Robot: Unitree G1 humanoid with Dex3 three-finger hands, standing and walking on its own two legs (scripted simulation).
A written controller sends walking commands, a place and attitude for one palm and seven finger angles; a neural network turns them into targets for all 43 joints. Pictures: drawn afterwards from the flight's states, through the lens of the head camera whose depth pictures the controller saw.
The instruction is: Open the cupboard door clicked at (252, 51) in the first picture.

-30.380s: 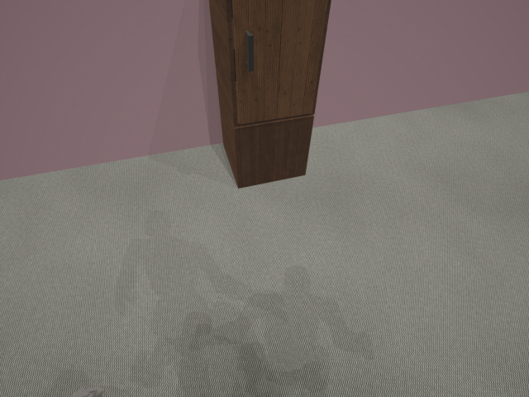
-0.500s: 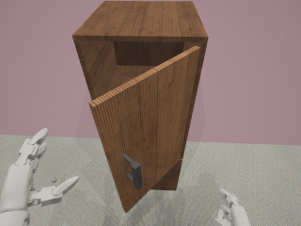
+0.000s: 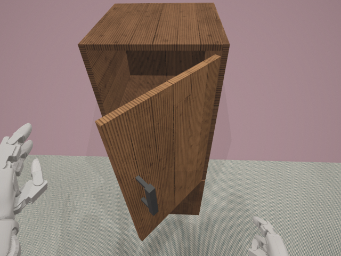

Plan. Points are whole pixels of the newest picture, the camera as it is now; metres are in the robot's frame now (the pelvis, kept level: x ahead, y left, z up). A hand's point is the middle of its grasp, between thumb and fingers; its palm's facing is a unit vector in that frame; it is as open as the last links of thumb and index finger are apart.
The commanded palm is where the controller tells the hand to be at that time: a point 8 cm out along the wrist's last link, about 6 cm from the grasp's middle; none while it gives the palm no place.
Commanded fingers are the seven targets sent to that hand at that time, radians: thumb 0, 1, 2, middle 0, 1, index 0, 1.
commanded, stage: draw the hand back to the body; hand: left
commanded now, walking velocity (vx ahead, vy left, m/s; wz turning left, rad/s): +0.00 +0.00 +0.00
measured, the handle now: (147, 195) +0.27 +0.11 -0.03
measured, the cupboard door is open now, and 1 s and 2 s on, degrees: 48 48 48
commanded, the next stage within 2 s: step back with the hand held close in 0.14 s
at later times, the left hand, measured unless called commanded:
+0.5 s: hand (46, 187) +0.18 +0.25 +0.15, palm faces +0.38 -0.79 -0.47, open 7.4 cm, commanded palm +0.12 +0.29 +0.17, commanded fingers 0.00 0.90 0.90 -0.20 -0.30 -0.20 -0.30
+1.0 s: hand (7, 224) +0.11 +0.27 +0.15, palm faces +0.43 -0.75 -0.49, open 7.4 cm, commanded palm +0.05 +0.31 +0.17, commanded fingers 0.00 0.90 0.90 -0.20 -0.30 -0.20 -0.30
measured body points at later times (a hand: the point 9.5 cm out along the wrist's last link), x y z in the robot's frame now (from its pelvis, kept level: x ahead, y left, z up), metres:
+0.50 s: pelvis -0.02 -0.01 +0.00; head -0.01 -0.02 +0.45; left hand +0.15 +0.29 +0.18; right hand +0.17 -0.25 -0.08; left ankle -0.03 +0.09 -0.74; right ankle -0.02 -0.10 -0.74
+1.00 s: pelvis -0.09 +0.01 -0.02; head -0.07 +0.02 +0.43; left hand +0.08 +0.31 +0.18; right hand +0.09 -0.22 -0.09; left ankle -0.03 +0.09 -0.74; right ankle -0.02 -0.10 -0.74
